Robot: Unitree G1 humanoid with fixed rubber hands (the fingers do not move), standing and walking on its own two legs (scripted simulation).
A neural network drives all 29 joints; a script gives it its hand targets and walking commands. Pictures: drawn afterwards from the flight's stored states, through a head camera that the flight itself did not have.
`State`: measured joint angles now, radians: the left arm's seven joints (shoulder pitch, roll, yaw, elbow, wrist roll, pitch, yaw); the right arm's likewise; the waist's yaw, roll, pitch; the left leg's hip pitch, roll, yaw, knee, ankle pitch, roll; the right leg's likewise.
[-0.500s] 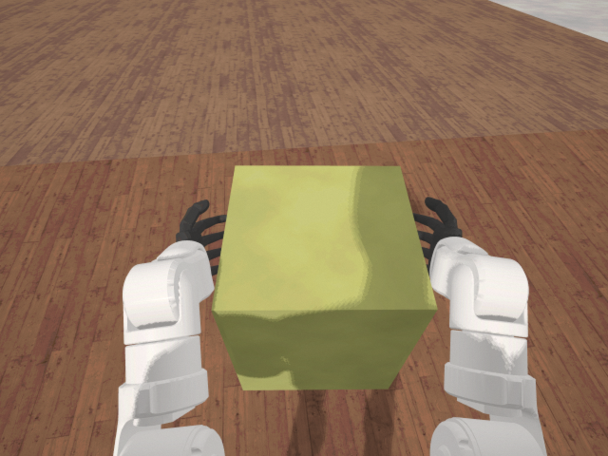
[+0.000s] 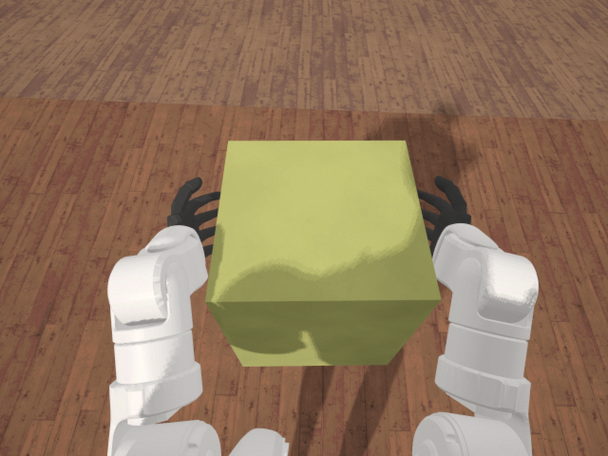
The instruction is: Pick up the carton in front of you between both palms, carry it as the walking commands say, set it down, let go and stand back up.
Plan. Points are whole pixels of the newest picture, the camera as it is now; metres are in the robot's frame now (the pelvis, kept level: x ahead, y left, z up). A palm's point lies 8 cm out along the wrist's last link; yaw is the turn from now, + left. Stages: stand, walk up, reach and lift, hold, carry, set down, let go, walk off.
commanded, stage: carry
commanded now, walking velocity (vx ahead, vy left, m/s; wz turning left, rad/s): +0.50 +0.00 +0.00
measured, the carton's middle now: (316, 264) +0.36 +0.05 +0.05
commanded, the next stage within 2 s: none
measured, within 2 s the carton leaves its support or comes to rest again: neither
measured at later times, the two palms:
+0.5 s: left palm (328, 21) +0.71 +0.08 +0.21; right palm (528, 58) +0.66 -0.22 +0.21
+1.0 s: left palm out of the picture +1.01 +0.09 +0.27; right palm out of the picture +1.02 -0.21 +0.27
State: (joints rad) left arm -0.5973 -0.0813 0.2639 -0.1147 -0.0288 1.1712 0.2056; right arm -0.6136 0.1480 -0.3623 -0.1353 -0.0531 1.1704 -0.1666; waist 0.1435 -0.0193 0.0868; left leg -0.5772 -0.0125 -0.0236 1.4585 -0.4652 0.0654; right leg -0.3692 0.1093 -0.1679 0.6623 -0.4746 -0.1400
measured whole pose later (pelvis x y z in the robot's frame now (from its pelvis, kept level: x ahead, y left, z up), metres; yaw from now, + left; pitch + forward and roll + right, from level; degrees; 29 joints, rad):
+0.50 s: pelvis +0.34 +0.01 +0.07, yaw -5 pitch +2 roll +1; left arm -0.65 -0.14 0.38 -0.14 0.08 1.20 0.17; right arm -0.68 0.05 -0.25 -0.06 0.05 1.20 -0.23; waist -0.15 0.01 0.04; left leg -0.35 -0.08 0.18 0.55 -0.40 0.14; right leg -0.67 0.00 0.02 1.43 -0.38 -0.07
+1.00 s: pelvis +0.66 -0.08 +0.12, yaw -2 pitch +4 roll +0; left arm -0.68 -0.08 0.28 -0.09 -0.04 1.17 0.21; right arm -0.65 0.12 -0.35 -0.16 -0.07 1.19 -0.18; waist 0.11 0.01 -0.01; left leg -0.77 0.05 0.05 1.12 -0.41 0.06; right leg -0.25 0.00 -0.12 0.46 -0.44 -0.02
